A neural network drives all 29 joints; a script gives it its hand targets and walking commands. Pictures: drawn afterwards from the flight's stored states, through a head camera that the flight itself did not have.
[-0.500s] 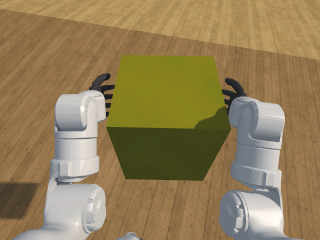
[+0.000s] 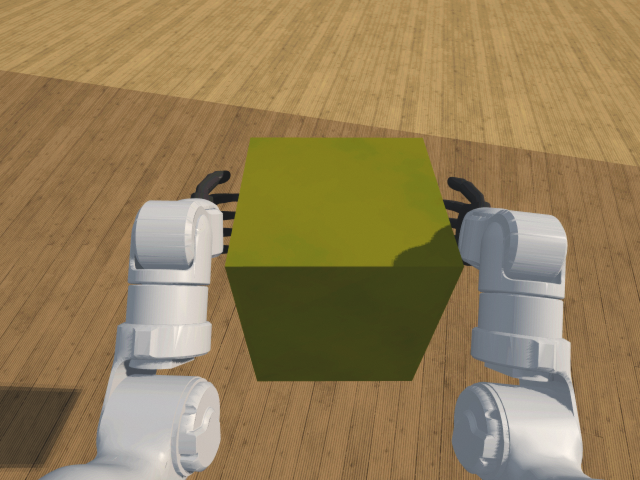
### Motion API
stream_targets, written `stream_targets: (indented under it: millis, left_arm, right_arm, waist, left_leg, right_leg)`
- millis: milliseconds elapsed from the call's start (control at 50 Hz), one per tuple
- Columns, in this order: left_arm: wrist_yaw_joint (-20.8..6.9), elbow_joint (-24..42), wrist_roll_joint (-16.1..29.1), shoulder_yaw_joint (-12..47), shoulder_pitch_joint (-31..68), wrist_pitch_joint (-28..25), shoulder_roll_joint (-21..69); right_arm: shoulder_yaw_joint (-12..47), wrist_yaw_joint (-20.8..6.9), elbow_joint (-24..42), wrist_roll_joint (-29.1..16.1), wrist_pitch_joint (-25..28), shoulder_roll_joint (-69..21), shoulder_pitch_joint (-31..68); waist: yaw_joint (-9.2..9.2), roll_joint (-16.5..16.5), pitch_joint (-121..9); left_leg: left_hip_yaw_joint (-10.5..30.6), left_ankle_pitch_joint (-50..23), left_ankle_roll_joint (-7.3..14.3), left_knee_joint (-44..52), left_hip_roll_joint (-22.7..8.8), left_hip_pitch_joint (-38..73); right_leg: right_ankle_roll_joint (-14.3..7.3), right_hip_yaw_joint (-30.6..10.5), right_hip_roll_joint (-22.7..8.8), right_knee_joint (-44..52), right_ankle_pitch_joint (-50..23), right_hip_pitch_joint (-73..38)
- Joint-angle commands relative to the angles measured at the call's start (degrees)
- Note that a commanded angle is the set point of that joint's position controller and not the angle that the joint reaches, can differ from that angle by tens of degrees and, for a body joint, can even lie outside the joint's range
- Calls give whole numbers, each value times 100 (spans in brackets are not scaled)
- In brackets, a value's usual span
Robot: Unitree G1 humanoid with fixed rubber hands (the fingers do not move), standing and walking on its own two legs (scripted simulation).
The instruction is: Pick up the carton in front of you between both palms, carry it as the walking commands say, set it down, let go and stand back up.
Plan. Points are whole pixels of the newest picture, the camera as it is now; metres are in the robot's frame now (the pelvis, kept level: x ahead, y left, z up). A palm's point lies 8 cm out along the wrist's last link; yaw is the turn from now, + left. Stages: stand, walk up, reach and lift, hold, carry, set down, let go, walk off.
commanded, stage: carry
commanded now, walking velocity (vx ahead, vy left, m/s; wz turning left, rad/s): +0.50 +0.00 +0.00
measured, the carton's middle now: (335, 265) +0.38 +0.01 +0.08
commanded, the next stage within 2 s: none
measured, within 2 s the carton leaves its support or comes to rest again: neither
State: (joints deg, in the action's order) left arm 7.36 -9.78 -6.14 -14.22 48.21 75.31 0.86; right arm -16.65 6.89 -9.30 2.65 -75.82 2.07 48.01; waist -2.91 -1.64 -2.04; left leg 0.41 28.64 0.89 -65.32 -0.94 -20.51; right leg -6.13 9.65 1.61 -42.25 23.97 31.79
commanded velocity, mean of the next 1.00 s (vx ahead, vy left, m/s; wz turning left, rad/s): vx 0.50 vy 0.00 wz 0.00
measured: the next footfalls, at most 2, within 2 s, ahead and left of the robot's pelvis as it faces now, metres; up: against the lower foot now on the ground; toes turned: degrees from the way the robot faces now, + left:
left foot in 0.30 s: +0.37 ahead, +0.12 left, +0.03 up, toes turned +6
right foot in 0.68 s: +0.59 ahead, -0.08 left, +0.08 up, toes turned -7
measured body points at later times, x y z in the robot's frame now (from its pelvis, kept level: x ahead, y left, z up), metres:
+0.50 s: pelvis +0.30 +0.04 +0.06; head +0.33 +0.04 +0.51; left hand +0.70 +0.15 +0.21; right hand +0.66 -0.15 +0.20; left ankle +0.32 +0.12 -0.67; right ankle +0.27 -0.07 -0.56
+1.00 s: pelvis +0.61 +0.01 +0.11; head +0.64 +0.01 +0.56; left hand +0.98 +0.20 +0.27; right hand +1.02 -0.10 +0.28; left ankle +0.73 +0.13 -0.57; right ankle +0.55 -0.08 -0.62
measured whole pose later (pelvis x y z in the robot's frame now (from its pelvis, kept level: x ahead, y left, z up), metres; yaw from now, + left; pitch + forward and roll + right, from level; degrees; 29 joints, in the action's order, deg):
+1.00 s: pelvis +0.61 +0.01 +0.11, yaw +1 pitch +4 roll +0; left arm 8.9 -4.9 -0.8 -13.9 48.1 76.0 -0.3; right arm -18.2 6.8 -3.1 6.0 -77.2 -0.4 48.6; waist -7.0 0.7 -1.4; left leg -3.8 23.1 2.4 -50.7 -1.7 -41.4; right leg -3.1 6.8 -0.5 -27.0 29.5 11.7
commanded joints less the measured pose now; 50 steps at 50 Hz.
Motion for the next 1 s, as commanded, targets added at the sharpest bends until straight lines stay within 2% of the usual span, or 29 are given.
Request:
stream_targets:
  millis: [0, 40, 140, 180, 220, 240, 260, 280, 300, 320, 340, 380, 400, 440, 520, 580, 600, 620, 640, 660, 680, 700, 720, 760, 780, 820, 880, 920, 980]
  left_arm:
    - [-1377, 1061, 3108, 3552, 4885, -102, 6458]
    - [-1429, 1445, 3455, 3716, 5327, -137, 6679]
    - [-1442, 1659, 3571, 3637, 5262, -85, 6370]
    - [-1447, 1359, 3454, 3579, 4938, -11, 6245]
    - [-1469, 995, 3288, 3495, 4700, 28, 6141]
    - [-1483, 807, 3217, 3450, 4599, 40, 6111]
    - [-1495, 634, 3174, 3406, 4538, 52, 6124]
    - [-1511, 484, 3103, 3357, 4499, 66, 6156]
    - [-1526, 375, 2994, 3262, 4510, 80, 6115]
    - [-1544, 307, 2918, 3130, 4534, 95, 6130]
    - [-1518, 281, 2827, 3105, 4628, 66, 6105]
    - [-1413, 287, 2595, 2928, 4413, 25, 6040]
    - [-1346, 331, 2482, 2838, 4285, 6, 5982]
    - [-1200, 508, 2297, 2714, 4154, -15, 5822]
    - [-976, 755, 2013, 2673, 4096, 18, 5474]
    - [-945, 590, 1882, 2744, 3898, 79, 5309]
    - [-969, 492, 1891, 2783, 3845, 98, 5308]
    - [-1005, 370, 1925, 2823, 3796, 107, 5340]
    - [-1053, 204, 1972, 2862, 3757, 96, 5438]
    - [-1102, -22, 2035, 2852, 3625, 66, 5519]
    - [-1154, -113, 2097, 2857, 3515, 27, 5619]
    - [-1197, -78, 2164, 2839, 3709, -48, 5631]
    - [-1255, 142, 2407, 3002, 3937, -45, 5837]
    - [-1352, 820, 2949, 3369, 4720, -92, 6352]
    - [-1387, 1070, 3164, 3521, 5033, -113, 6522]
    - [-1404, 1447, 3390, 3663, 5305, -131, 6699]
    - [-1420, 1681, 3572, 3703, 5360, -106, 6590]
    - [-1415, 1618, 3542, 3650, 5193, -46, 6402]
    - [-1430, 1172, 3334, 3533, 4779, 42, 6152]
  right_arm:
    - [3142, -1281, 441, -2074, 50, -6256, 4230]
    - [3004, -1136, 585, -1825, 88, -6059, 4070]
    - [2996, -892, 865, -1495, 99, -5591, 3954]
    - [3032, -874, 699, -1423, 32, -5490, 3746]
    - [3100, -919, 479, -1422, -15, -5482, 3658]
    - [3130, -955, 360, -1447, -27, -5519, 3683]
    - [3143, -998, 192, -1474, -27, -5583, 3657]
    - [3110, -1037, -41, -1517, -9, -5626, 3525]
    - [3095, -1083, -147, -1585, 16, -5676, 3410]
    - [3125, -1121, -168, -1651, 69, -5752, 3577]
    - [3216, -1180, -15, -1885, 61, -5995, 3735]
    - [3580, -1274, 624, -2461, 92, -6493, 4526]
    - [3725, -1310, 909, -2728, 112, -6689, 4891]
    - [3882, -1351, 1329, -3053, 139, -6884, 5346]
    - [3813, -1370, 1482, -3185, 73, -6718, 5313]
    - [3722, -1384, 1074, -3025, 10, -6543, 4920]
    - [3678, -1392, 897, -2941, -3, -6497, 4787]
    - [3626, -1397, 710, -2849, -12, -6467, 4659]
    - [3581, -1396, 520, -2769, -20, -6464, 4535]
    - [3546, -1406, 357, -2672, -29, -6461, 4408]
    - [3484, -1429, 276, -2578, -34, -6416, 4468]
    - [3342, -1458, 213, -2496, -39, -6462, 4531]
    - [3307, -1439, 148, -2400, -11, -6429, 4547]
    - [3107, -1338, 189, -2184, 42, -6381, 4266]
    - [3026, -1271, 229, -2044, 60, -6322, 4103]
    - [2949, -1154, 428, -1840, 83, -6159, 4027]
    - [2945, -974, 678, -1612, 101, -5851, 3948]
    - [2950, -894, 740, -1501, 61, -5627, 3888]
    - [3033, -896, 533, -1438, -26, -5473, 3723]
  waist:
    - [-224, 149, -2792]
    - [-78, 304, -2866]
    - [-150, 614, -2609]
    - [-190, 773, -2477]
    - [-131, 967, -2337]
    - [13, 1030, -2326]
    - [307, 926, -2499]
    - [612, 597, -2925]
    - [956, -139, -3473]
    - [923, -1797, -3635]
    - [887, -1340, -3163]
    - [845, 82, -2770]
    - [764, 237, -2696]
    - [657, -79, -2798]
    - [697, -347, -2596]
    - [639, -579, -2393]
    - [585, -671, -2336]
    - [444, -713, -2375]
    - [171, -541, -2572]
    - [-119, -236, -3025]
    - [-422, 525, -3621]
    - [-405, 2186, -3580]
    - [-327, 1504, -3120]
    - [-299, 189, -2749]
    - [-212, 116, -2722]
    - [-126, 407, -2799]
    - [-157, 605, -2620]
    - [-183, 683, -2477]
    - [-65, 1055, -2338]
  left_leg:
    - [294, -212, 197, -1949, 36, -2858]
    - [244, -416, 269, -1283, -90, -2628]
    - [-152, -513, 173, 288, -209, -2674]
    - [-385, -723, 137, 1386, -145, -2065]
    - [-897, -787, 148, 2206, 120, -1286]
    - [-1188, -792, 200, 2510, 308, -701]
    - [-1529, -1062, 284, 2949, 577, 371]
    - [-1451, -1151, 429, 3139, 636, 1866]
    - [481, 7, 846, 3526, -462, 3284]
    - [3644, 69, 1683, 4448, -1738, 4072]
    - [4164, -805, 1859, 4658, -1892, 4035]
    - [2846, -2767, 1614, 3929, -1706, 3440]
    - [2372, -2862, 1368, 3934, -1565, 3174]
    - [1897, -2161, 1117, 4121, -1401, 2967]
    - [1428, -1937, 1306, 4504, -1439, 2786]
    - [582, -2236, 1076, 4675, -1271, 2186]
    - [338, -2424, 975, 4634, -1216, 1979]
    - [125, -3153, 880, 4363, -1194, 1740]
    - [-305, -4165, 704, 3583, -1069, 1350]
    - [-691, -4811, 411, 2582, -836, 713]
    - [-750, -3143, 96, 1053, -519, -469]
    - [-438, 46, -113, -257, 455, -2140]
    - [180, 323, 13, -1377, 322, -2727]
    - [236, -20, 141, -1807, 40, -3034]
    - [256, -199, 186, -1501, -64, -2959]
    - [142, -303, 227, -1028, -87, -2763]
    - [-100, -295, 185, -143, -144, -2857]
    - [-238, -504, 136, 1019, -180, -2336]
    - [-1012, -697, 161, 2327, 210, -925]
  right_leg:
    - [-1090, -3511, -1824, 1548, -2277, -4272]
    - [-709, -2884, -1607, 1715, -1554, -4034]
    - [-830, -2241, -1642, 2119, -1423, -3785]
    - [-702, -1739, -1517, 2184, -1607, -3458]
    - [-550, -1340, -1421, 2151, -1881, -3193]
    - [-454, -1147, -1403, 1962, -2270, -3002]
    - [-273, -767, -1313, 1304, -3091, -2636]
    - [4, -356, -1105, 260, -3856, -2084]
    - [388, -223, -860, -1194, -2564, -922]
    - [615, -465, 60, -2518, 102, 678]
    - [524, -1052, 176, -3669, 852, 1567]
    - [358, -1188, -218, -4216, 520, 1884]
    - [321, -1177, -326, -3892, 316, 1805]
    - [296, -1074, -356, -3400, 184, 1552]
    - [346, -799, -451, -2316, 247, 1701]
    - [351, -385, -343, -725, -106, 635]
    - [314, -50, -149, -322, -128, 134]
    - [245, 310, 118, -27, -172, -595]
    - [128, 642, 393, 466, -555, -1767]
    - [-93, 405, 400, 701, -640, -3337]
    - [-508, -1795, -862, 1324, 778, -4733]
    - [-1333, -4856, -2040, 2201, 326, -5395]
    - [-1420, -5056, -2119, 2232, -245, -5094]
    - [-1179, -3774, -1921, 1594, -2042, -4475]
    - [-937, -3325, -1764, 1598, -2080, -4286]
    - [-716, -2905, -1648, 1803, -1474, -4151]
    - [-814, -2528, -1685, 2080, -1322, -4017]
    - [-722, -1993, -1580, 2174, -1451, -3634]
    - [-475, -1318, -1440, 2145, -1825, -3043]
